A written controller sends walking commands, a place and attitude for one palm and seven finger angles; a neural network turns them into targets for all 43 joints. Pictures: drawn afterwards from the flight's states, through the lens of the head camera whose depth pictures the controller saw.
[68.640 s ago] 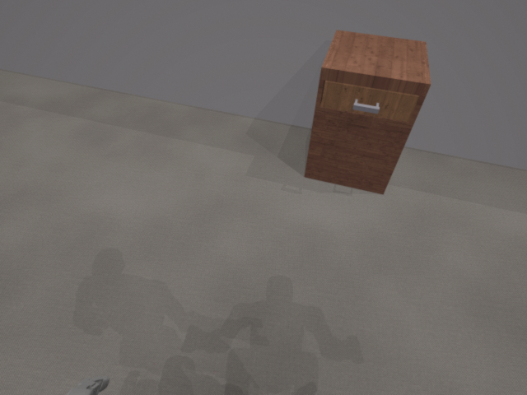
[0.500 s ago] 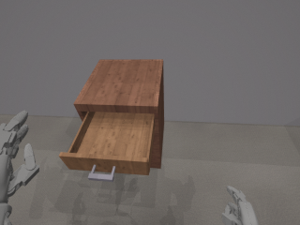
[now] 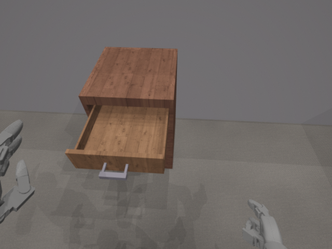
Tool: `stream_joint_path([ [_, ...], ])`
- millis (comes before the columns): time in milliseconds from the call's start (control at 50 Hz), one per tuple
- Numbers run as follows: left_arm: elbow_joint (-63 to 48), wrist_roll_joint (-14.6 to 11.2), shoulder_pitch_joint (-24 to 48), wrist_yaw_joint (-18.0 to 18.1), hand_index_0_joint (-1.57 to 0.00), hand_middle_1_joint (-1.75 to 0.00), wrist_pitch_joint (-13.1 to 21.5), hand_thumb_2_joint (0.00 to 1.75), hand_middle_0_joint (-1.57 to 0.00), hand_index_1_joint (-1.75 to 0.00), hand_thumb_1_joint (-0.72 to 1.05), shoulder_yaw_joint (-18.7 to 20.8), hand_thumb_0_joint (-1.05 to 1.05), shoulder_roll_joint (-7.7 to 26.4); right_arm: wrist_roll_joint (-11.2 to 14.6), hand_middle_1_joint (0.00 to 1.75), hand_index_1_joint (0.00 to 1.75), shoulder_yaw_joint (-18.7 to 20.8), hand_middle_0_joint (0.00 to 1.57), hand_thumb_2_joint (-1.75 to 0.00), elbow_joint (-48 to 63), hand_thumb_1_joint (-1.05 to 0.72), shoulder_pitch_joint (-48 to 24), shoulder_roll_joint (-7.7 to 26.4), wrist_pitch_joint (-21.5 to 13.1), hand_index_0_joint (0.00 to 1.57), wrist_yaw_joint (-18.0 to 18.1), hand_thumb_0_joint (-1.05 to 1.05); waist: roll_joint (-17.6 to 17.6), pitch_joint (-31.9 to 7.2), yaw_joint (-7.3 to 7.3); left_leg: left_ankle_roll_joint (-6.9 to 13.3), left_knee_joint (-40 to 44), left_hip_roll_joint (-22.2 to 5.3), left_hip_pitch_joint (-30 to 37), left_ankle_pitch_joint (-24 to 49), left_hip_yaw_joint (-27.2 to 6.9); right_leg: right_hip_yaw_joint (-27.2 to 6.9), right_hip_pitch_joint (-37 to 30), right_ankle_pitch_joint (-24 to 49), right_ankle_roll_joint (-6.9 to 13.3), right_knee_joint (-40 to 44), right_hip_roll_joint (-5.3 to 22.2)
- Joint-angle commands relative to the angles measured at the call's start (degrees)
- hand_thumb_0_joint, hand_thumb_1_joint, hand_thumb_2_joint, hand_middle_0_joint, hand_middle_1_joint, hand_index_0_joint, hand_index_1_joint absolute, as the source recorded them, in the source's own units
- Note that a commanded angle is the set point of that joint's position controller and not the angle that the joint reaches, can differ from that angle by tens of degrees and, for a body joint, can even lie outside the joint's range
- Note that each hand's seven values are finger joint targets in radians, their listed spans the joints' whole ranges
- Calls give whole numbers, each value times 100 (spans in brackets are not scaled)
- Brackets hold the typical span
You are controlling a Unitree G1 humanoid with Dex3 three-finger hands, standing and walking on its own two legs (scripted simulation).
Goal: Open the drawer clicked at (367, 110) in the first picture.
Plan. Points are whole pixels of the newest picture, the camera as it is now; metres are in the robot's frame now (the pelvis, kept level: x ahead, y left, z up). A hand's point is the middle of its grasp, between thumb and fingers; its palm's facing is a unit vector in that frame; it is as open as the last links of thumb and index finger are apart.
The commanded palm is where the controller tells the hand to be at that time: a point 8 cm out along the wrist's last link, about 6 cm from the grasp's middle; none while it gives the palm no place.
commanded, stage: step back with the hand held close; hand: left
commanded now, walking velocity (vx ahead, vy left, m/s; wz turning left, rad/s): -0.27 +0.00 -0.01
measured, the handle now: (114, 171) +0.43 +0.24 -0.25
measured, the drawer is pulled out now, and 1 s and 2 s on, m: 0.27 0.27 0.27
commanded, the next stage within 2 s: stop stepping back and stand still in 0.94 s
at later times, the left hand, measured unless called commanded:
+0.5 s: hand (32, 210) +0.15 +0.22 +0.16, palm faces +0.32 -0.80 -0.50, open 7.4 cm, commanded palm +0.09 +0.27 +0.18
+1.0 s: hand out of the picture +0.11 +0.15 +0.15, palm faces +0.13 -0.82 -0.55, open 7.4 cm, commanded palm +0.03 +0.23 +0.18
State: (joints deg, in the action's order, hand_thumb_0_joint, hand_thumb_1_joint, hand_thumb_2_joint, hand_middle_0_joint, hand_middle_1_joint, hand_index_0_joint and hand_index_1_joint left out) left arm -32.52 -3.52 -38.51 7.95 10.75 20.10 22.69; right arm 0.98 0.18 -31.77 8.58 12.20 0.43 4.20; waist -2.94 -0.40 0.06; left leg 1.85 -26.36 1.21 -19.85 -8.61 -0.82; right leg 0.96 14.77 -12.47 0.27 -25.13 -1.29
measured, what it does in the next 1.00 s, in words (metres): walks backwards: right foot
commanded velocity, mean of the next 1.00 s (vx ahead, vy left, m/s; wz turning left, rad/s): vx -0.38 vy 0.00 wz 0.01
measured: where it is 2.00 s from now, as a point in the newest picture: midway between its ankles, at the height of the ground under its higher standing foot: outside the picture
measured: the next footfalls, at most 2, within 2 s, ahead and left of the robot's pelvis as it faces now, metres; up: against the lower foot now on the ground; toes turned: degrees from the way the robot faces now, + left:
right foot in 0.94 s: -0.19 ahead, -0.12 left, +0.00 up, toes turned -4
left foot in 1.32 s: -0.21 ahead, +0.04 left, +0.00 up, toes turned +3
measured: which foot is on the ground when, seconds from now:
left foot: down 0.00-1.00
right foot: down 0.00-0.64, up 0.66-0.92, down 0.94-1.00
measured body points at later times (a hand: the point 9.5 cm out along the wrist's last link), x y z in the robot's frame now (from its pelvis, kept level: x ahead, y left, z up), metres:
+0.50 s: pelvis -0.04 -0.01 -0.01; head -0.01 -0.01 +0.44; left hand +0.13 +0.26 +0.19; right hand +0.13 -0.25 -0.10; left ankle +0.05 +0.10 -0.73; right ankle +0.01 -0.12 -0.74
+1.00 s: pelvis -0.13 -0.04 -0.01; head -0.04 -0.05 +0.43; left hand +0.09 +0.20 +0.18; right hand +0.08 -0.26 -0.10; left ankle +0.00 +0.09 -0.74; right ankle -0.23 -0.12 -0.74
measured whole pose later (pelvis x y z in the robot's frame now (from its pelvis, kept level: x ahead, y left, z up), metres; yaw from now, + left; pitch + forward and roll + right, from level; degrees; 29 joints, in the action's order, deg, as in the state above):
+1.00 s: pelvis -0.13 -0.04 -0.01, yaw -5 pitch +7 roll -1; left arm -40.6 -3.0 -36.7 6.6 11.9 21.7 26.2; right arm -1.7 -1.3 -34.5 1.9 9.4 -5.3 0.6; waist -0.8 3.0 0.1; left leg -1.1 -26.4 -3.5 -31.9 -1.7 0.9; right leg -0.2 12.7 -24.8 2.6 -28.8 -4.4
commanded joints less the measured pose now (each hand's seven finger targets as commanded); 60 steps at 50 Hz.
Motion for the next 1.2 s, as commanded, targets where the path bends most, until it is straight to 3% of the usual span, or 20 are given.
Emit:
stream_joint_path([
  [0, -1061, 27, -28, 117, -20, -30, 399, 90, -20, -30, 90, 635, 0, 759, 27, 30, 30, 269, 20, -90, 916, -90, -539, 736, -381, 20, 34, 0, -49, -279, 47, 134, 847, -572, -629, -1514, -521, -216, -373, -362, -58, 339, 153],
  [140, -1424, 98, 117, 196, -20, -30, 565, 90, -20, -30, 90, 805, 0, 972, -53, 30, 30, 286, 20, -90, 871, -90, -428, 812, -564, 20, 51, 0, -258, -356, 65, 155, 777, -603, -756, -1932, -578, -305, -239, -868, -60, 374, 77],
  [340, -1433, 199, 90, 184, -20, -30, 693, 90, -20, -30, 90, 1006, 0, 996, -85, 30, 30, 338, 20, -90, 783, -90, -420, 840, -709, 20, 23, 0, -491, -589, 36, 319, 920, -890, -1911, -2364, -775, -326, -1088, -90, -98, -633, -118],
  [400, -1437, 166, 19, 164, -20, -30, 719, 90, -20, -30, 90, 914, 0, 873, -70, 30, 30, 344, 20, -90, 774, -90, -409, 732, -714, 20, -28, 0, 80, -582, 52, 185, 286, -618, -1588, -2049, -527, -707, -587, -274, -4, -106, 194],
  [460, -1391, 85, 100, 235, -20, -30, 713, 90, -20, -30, 90, 799, 0, 876, -79, 30, 30, 389, 20, -90, 526, -90, -318, 584, -598, 20, -64, 0, 888, -660, 120, -178, -1362, -31, -246, -1315, -55, -1435, 996, -905, 507, 1055, 1164],
  [500, -1376, 95, 171, 308, -20, -30, 634, 90, -20, -30, 90, 758, 0, 857, -103, 30, 30, 383, 20, -90, 433, -90, -406, 501, -527, 20, -74, 0, 1119, -729, 145, -204, -1820, 5, 55, -1069, -52, -1428, 1230, -499, 716, 1144, 1518],
  [560, -1342, 101, 94, 341, -20, -30, 570, 90, -20, -30, 90, 837, 0, 919, -103, 30, 30, 338, 20, -90, 415, -90, -479, 494, -394, 20, 6, 0, 464, -656, 166, -101, -365, -188, 112, -301, -281, -727, 887, 141, 352, 543, 858],
  [600, -1515, 156, 68, 301, -20, -30, 585, 90, -20, -30, 90, 868, 0, 1031, -57, 30, 30, 341, 20, -90, 539, -90, -564, 622, -392, 20, 55, 0, -452, -659, 135, 182, 744, -1022, -513, 842, -1109, -101, 61, 386, -96, -662, -48],
  [640, -1426, 212, -65, 252, -20, -30, 608, 90, -20, -30, 90, 1104, 0, 1213, -54, 30, 30, 420, 20, -90, 548, -90, -486, 619, -509, 20, 46, 0, -1017, -1194, 104, 414, 1010, -1512, -729, 942, -1332, -106, -378, -530, -128, -1770, -266],
  [680, -1804, 179, -36, 228, -20, -30, 548, 90, -20, -30, 90, 1004, 0, 1024, -224, 30, 30, 339, 20, -90, 615, -90, -451, 622, -632, 20, 7, 0, -1220, -1102, 63, 688, 1259, -1881, -1232, 458, -1660, -338, -291, -1330, -83, -2936, -290],
  [760, -1997, 110, -308, 206, -20, -30, 480, 90, -20, -30, 90, 722, 0, 804, -207, 30, 30, 325, 20, -90, 335, -90, -255, 587, -795, 20, -99, 0, -538, -1396, 23, 577, 307, -1579, 994, 3079, -1077, -222, 909, -1390, -84, -1939, -155],
  [840, -2082, 127, -192, 118, -20, -30, 458, 90, -20, -30, 90, 730, 0, 930, -279, 30, 30, 256, 20, -90, 161, -90, -264, 659, -879, 20, -210, 0, -1129, -1536, 29, 506, 217, -1472, 1903, 3875, -970, -134, 948, -1127, -107, -1049, -196],
  [960, -2084, -80, -562, -71, -20, -30, 531, 90, -20, -30, 90, 1249, 0, 1224, -188, 30, 30, 260, 20, -90, 453, -90, -550, 661, -669, 20, -308, 0, -741, -1829, -139, 279, -132, -1271, 1410, 2693, -679, -15, -243, 122, -100, 505, -152],
  [980, -2140, -83, -565, -126, -20, -30, 577, 90, -20, -30, 90, 1260, 0, 1241, -144, 30, 30, 262, 20, -90, 547, -90, -539, 616, -556, 20, -340, 0, -321, -1847, -119, 112, -483, -980, 1354, 2201, -331, -1, -344, 927, -167, 946, -18],
  [1020, -1724, -140, -570, -125, -20, -30, 610, 90, -20, -30, 90, 1282, 0, 1218, 122, 30, 30, 395, 20, -90, 714, -90, -637, 535, -404, 20, -332, 0, 1614, -1270, -32, -273, -2090, 83, 278, -1047, 457, -476, -27, 3234, -151, 1114, 1123],
  [1040, -1452, -112, -826, -60, -20, -30, 532, 90, -20, -30, 90, 1420, 0, 1308, 229, 30, 30, 456, 20, -90, 811, -90, -674, 577, -361, 20, -299, 0, 1955, -1112, -72, -217, -3284, 345, -431, -1740, 212, -815, 81, 3568, 3, 903, 1534],
  [1060, -1107, -75, -1072, -30, -20, -30, 431, 90, -20, -30, 90, 1254, 0, 1048, 225, 30, 30, 416, 20, -90, 804, -90, -701, 459, -296, 20, -244, 0, 1438, -668, 43, -198, -3757, 195, -834, -1798, -98, -849, 178, 3699, 266, 725, 1758],
  [1100, -598, 23, -1035, 91, -20, -30, 220, 90, -20, -30, 90, 1206, 0, 863, 84, 30, 30, 240, 20, -90, 710, -90, -781, 235, -151, 20, -123, 0, 931, -503, 169, -256, -2968, -19, -1191, -1603, -60, -806, -411, 4121, 561, 439, 1643],
  [1140, -683, 73, -441, 219, -20, -30, 230, 90, -20, -30, 90, 980, 0, 803, 79, 30, 30, 176, 20, -90, 738, -90, -812, 346, -173, 20, -9, 0, 699, -372, 201, -193, -1885, -24, -996, -1624, 193, -841, -823, 4611, 573, 258, 1581],
  [1180, -482, 128, -212, 329, -20, -30, 265, 90, -20, -30, 90, 843, 0, 776, 72, 30, 30, 198, 20, -90, 707, -90, -610, 474, -278, 20, 62, 0, 1013, -539, 193, -91, -909, 66, -675, -1444, 356, -914, -1411, 5047, 288, 14, 1535],
])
